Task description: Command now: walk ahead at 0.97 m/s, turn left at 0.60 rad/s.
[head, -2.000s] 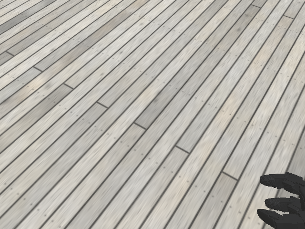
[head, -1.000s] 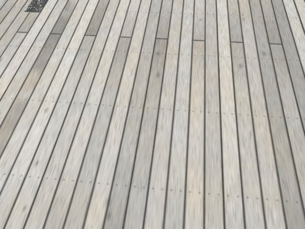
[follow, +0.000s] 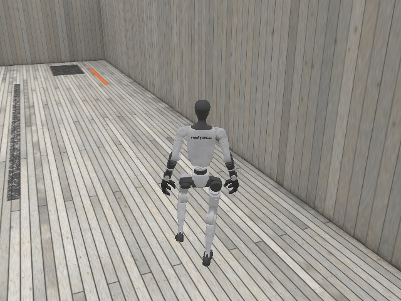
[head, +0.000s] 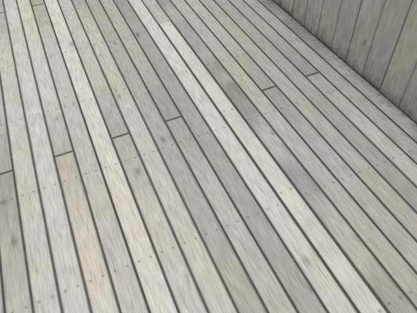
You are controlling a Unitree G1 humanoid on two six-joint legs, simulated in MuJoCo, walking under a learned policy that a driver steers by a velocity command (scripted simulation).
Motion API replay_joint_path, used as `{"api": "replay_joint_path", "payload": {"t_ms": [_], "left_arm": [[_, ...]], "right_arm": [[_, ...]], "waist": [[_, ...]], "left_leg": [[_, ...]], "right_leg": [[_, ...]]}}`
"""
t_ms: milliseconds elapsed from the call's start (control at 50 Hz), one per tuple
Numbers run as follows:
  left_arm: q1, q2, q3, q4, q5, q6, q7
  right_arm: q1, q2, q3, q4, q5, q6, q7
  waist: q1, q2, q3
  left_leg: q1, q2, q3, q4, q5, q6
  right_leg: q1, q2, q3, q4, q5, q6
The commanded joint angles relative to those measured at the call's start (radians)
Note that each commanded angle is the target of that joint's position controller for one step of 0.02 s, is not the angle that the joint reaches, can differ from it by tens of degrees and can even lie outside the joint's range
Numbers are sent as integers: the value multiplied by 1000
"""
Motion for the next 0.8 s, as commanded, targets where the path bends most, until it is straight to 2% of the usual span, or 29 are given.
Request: {"api": "replay_joint_path", "payload": {"t_ms": [20,80,140,160,180,200,220,240,260,280,300,320,360,400,460,500,540,560,580,600,620,640,660,680,700,720,740,760,800], "left_arm": [[-37,43,0,-37,0,-41,-2],[23,56,-10,-6,0,-35,23],[-8,138,0,-20,3,-29,68],[-29,175,10,-30,6,-21,85],[-77,210,23,-49,13,-7,95],[-167,235,34,-81,22,9,97],[-244,239,46,-98,9,25,79],[-314,64,-3,-142,29,11,42],[-178,0,-28,-246,14,-10,33],[-178,46,-39,-282,25,-43,22],[-199,108,-31,-264,30,-56,15],[-223,116,-27,-254,47,-46,15],[-227,100,-41,-263,67,4,14],[-325,87,-52,-306,59,28,7],[-452,35,-73,-361,15,28,-7],[-476,39,-71,-376,-2,26,-3],[-469,74,-59,-382,0,19,6],[-418,108,-45,-369,2,15,14],[-306,159,-21,-339,-2,8,25],[-108,202,2,-295,-1,1,38],[130,277,36,-252,24,-4,59],[121,346,48,-253,76,-2,57],[-3,312,59,-263,54,10,49],[-105,198,38,-282,41,16,44],[-122,146,26,-264,36,19,37],[-92,126,20,-232,37,18,35],[-56,105,13,-193,33,11,35],[-26,79,7,-160,22,1,27],[-15,72,7,-132,6,-18,12]], "right_arm": [[-83,5,9,-74,10,4,10],[-195,-1,25,-123,-1,-5,18],[-169,-45,28,-130,-3,3,24],[-88,-77,19,-110,-5,13,22],[66,-122,1,-70,-8,21,16],[305,-175,-26,-1,-12,27,5],[462,-218,-56,51,6,19,-14],[351,-216,-59,72,26,21,-32],[205,-264,-54,14,-1,17,-35],[175,-234,-57,-26,-13,17,-46],[141,-163,-45,-32,-26,12,-55],[87,-146,-39,-31,-22,3,-55],[54,-145,-30,-45,-11,-37,-61],[39,-165,-35,-60,-6,-67,-57],[75,-177,-51,-55,5,-77,-46],[114,-194,-63,-53,12,-74,-32],[126,-200,-71,-57,6,-68,-35],[121,-213,-75,-62,2,-68,-39],[104,-241,-81,-67,-6,-68,-38],[40,-262,-85,-82,-6,-72,-35],[-7,-173,-60,-117,-6,-85,-36],[83,8,-13,-177,36,-85,-41],[76,-59,-1,-190,23,-68,-47],[-12,-121,-14,-176,-3,-50,-45],[-55,-129,-17,-180,-17,-40,-31],[-99,-116,-17,-191,-27,-31,-14],[-105,-87,-9,-213,-34,-17,3],[-129,-59,1,-232,-34,-4,13],[-176,-38,15,-276,-33,14,23]], "waist": [[-14,-149,139],[-9,-109,147],[-84,-137,71],[-138,-163,17],[-222,-174,-55],[-340,-164,-131],[-417,-38,-161],[-294,213,-8],[-90,206,-114],[-100,117,-167],[-58,-75,-27],[-5,-157,50],[55,-172,124],[43,-167,149],[-35,-84,111],[-83,-30,51],[-89,6,15],[-65,13,-30],[-2,10,-115],[126,2,-212],[224,-76,-339],[113,-374,-427],[68,-392,-378],[71,-227,-211],[62,-121,-126],[59,-92,-77],[38,-131,-49],[28,-144,-23],[7,-136,4]], "left_leg": [[-44,-26,83,-74,130,11],[-69,-66,183,-233,151,47],[183,-159,275,-420,145,87],[285,-190,283,-427,110,99],[443,-216,266,-425,51,121],[668,-205,193,-451,-5,171],[859,-150,75,-600,21,254],[877,-129,-37,-542,64,266],[994,4,-474,-623,49,423],[991,130,-772,-903,-362,460],[819,130,-771,-1023,-512,400],[650,81,-677,-1039,-480,342],[392,1,-547,-1054,-360,317],[213,-85,-412,-1093,-222,294],[224,-164,-294,-1051,50,215],[352,-147,-307,-1014,198,179],[493,-127,-332,-926,314,145],[552,-124,-343,-838,435,121],[587,-125,-340,-686,537,97],[510,-154,-319,-457,510,76],[347,-198,-256,-138,255,68],[36,-283,-153,151,-461,42],[-102,-205,-99,246,-352,56],[-130,-139,-64,229,-246,52],[-105,-103,-49,177,-195,43],[-84,-75,-49,150,-187,35],[-78,-54,-51,139,-182,28],[-95,-34,-47,139,-174,25],[-132,-18,-31,125,-127,22]], "right_leg": [[-136,-177,-10,-205,583,124],[-10,-191,-80,-194,882,128],[40,-236,-122,-61,1402,144],[65,-261,-118,47,1551,144],[49,-282,-103,235,1636,139],[-54,-296,-71,526,1610,127],[-219,-183,-77,1023,1023,107],[-602,23,-14,1397,-125,83],[-874,14,188,1530,-192,107],[-949,-19,301,1433,-153,89],[-937,-75,300,1307,-72,76],[-869,-111,285,1217,-45,83],[-752,-167,273,1048,-30,127],[-614,-188,213,810,66,161],[-446,-156,165,452,340,152],[-397,-111,148,340,428,132],[-368,-82,170,231,392,117],[-302,-55,180,199,337,109],[-180,-33,185,201,241,98],[39,-61,190,208,187,86],[287,-236,349,228,-110,61],[476,-545,880,44,-411,-8],[379,-547,1101,-83,-614,-63],[228,-480,891,-71,-556,-49],[112,-428,701,-52,-334,-32],[39,-381,557,-57,-158,-9],[-9,-363,468,-64,-71,1],[-30,-350,400,-77,5,15],[-61,-348,284,-108,153,25]]}}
